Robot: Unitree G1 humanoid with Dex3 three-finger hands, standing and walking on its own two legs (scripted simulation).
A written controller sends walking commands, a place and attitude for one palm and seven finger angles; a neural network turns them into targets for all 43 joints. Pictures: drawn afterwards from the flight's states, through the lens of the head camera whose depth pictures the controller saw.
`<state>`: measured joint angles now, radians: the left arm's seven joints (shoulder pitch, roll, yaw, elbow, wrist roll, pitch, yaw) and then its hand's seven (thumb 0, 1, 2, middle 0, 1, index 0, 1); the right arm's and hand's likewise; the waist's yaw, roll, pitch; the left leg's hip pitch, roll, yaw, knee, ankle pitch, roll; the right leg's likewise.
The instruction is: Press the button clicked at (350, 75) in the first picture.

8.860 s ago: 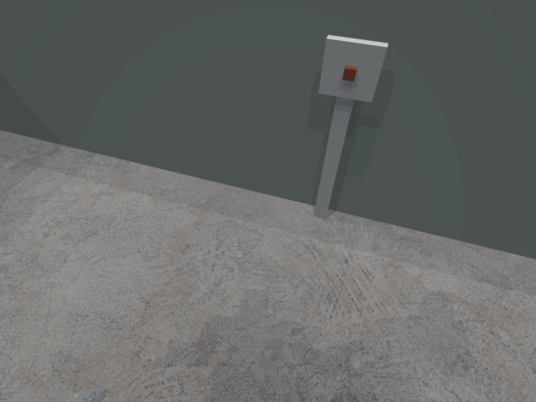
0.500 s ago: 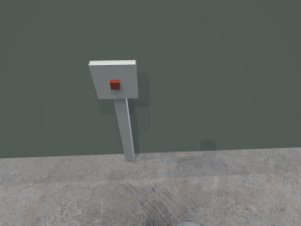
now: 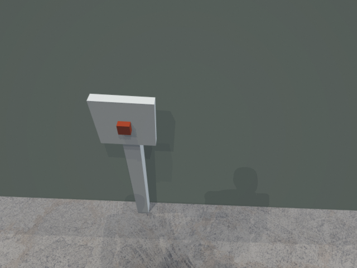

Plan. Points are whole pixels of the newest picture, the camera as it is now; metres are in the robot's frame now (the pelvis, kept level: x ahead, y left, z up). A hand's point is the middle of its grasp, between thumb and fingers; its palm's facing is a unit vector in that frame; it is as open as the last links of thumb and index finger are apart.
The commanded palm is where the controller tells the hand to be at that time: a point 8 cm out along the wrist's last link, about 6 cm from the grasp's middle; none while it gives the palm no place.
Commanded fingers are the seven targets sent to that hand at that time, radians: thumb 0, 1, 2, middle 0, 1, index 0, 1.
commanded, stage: come to a stop and stand still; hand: left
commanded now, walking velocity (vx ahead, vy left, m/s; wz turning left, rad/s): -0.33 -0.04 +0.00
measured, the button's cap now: (124, 127) +0.48 +0.21 +0.00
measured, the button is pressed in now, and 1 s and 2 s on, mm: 0 0 0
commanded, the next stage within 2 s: look again from close up in 0.90 s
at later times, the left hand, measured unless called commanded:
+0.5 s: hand out of the picture +0.01 +0.15 -0.17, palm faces +0.00 -0.97 -0.26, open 7.4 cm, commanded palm none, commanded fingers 0.00 0.90 0.90 -0.20 -0.30 -0.20 -0.30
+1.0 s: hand out of the picture -0.05 +0.12 -0.17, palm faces +0.01 -0.99 -0.17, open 7.4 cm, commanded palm none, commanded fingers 0.00 0.90 0.90 -0.20 -0.30 -0.20 -0.30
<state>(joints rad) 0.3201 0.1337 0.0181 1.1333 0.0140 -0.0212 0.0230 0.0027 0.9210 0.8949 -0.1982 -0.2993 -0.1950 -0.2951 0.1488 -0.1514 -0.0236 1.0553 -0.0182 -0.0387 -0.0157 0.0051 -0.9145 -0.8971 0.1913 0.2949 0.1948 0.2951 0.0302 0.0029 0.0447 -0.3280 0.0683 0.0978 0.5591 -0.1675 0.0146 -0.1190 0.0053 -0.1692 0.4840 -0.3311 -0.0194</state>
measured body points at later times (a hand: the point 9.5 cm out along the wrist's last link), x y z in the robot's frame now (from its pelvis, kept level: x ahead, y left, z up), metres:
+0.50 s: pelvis -0.05 -0.04 -0.01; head -0.06 -0.05 +0.44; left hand +0.01 +0.20 -0.15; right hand +0.01 -0.30 -0.16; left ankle +0.00 +0.06 -0.72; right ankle -0.02 -0.16 -0.73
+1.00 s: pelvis -0.05 -0.05 +0.00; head -0.05 -0.05 +0.45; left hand -0.05 +0.17 -0.16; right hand -0.07 -0.26 -0.16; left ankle -0.03 +0.07 -0.73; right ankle -0.04 -0.14 -0.73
